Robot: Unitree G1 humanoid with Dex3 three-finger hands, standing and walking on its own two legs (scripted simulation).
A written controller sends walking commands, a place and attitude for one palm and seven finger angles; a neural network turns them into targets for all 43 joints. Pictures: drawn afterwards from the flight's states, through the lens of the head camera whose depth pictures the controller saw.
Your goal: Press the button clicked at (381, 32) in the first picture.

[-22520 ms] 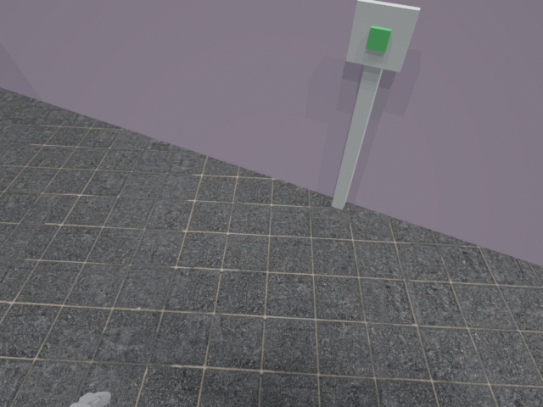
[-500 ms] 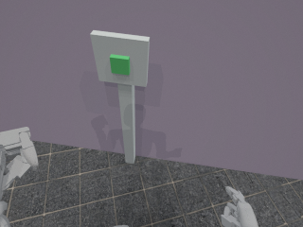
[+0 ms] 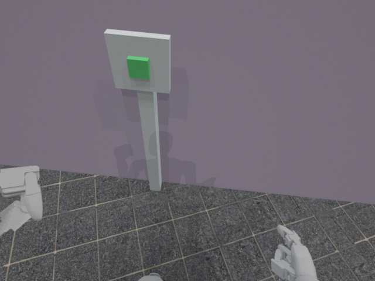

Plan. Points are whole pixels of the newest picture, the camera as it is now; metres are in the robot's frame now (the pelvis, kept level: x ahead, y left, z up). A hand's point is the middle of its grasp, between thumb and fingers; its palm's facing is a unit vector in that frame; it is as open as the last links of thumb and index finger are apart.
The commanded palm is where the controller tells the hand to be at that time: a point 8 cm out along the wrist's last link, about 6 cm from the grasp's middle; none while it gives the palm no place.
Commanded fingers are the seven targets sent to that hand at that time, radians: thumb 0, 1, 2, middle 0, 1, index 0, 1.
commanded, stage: stop stepping back and stand still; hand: left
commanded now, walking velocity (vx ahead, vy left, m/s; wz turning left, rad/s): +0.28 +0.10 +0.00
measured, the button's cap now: (139, 67) +0.69 +0.19 +0.09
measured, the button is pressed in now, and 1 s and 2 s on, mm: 0 0 0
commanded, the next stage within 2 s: let the arm hang, fingers relaxed in 0.76 s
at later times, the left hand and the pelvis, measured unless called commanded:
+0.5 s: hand out of the picture +0.10 +0.26 +0.18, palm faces +0.41 -0.81 -0.42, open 3.0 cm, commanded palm +0.05 +0.30 +0.19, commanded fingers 0.00 0.90 0.90 -1.30 -1.50 -1.30 -1.50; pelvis -0.07 +0.01 +0.01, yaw +1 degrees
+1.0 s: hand out of the picture +0.11 +0.27 -0.01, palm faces +0.15 -0.89 -0.42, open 3.0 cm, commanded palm none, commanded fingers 0.00 0.90 0.90 -1.01 -1.18 -1.01 -1.18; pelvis -0.08 +0.03 +0.00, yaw +3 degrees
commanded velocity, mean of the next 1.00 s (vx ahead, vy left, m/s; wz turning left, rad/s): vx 0.08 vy -0.01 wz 0.00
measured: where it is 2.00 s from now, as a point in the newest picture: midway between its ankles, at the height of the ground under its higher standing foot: outside the picture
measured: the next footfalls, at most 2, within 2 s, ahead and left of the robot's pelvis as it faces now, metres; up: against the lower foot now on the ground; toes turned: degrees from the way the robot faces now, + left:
left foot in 0.10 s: -0.02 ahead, +0.13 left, +0.00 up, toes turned +3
